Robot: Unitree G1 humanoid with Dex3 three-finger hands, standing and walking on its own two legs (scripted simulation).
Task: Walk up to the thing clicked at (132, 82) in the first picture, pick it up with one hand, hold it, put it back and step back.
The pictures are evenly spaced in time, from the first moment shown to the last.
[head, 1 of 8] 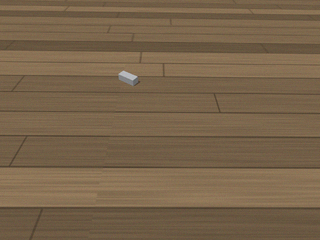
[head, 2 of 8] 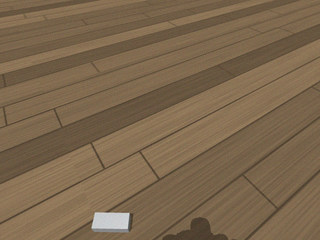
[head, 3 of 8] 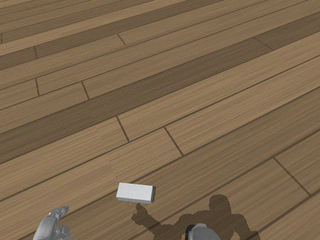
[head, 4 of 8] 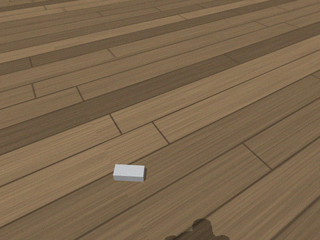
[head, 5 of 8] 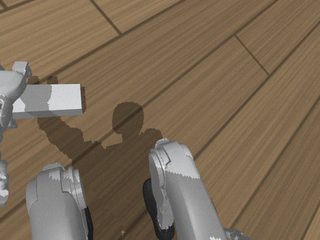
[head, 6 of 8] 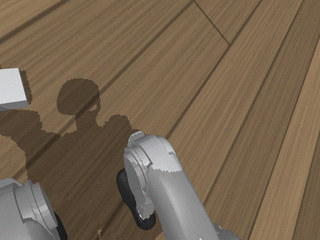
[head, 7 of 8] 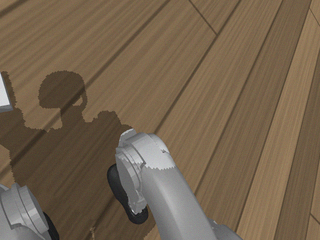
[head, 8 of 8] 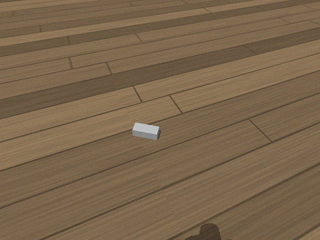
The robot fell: no
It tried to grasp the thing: yes
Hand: left
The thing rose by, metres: 0.65
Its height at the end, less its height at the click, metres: +0.00
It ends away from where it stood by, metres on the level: 0.01
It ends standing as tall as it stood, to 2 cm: yes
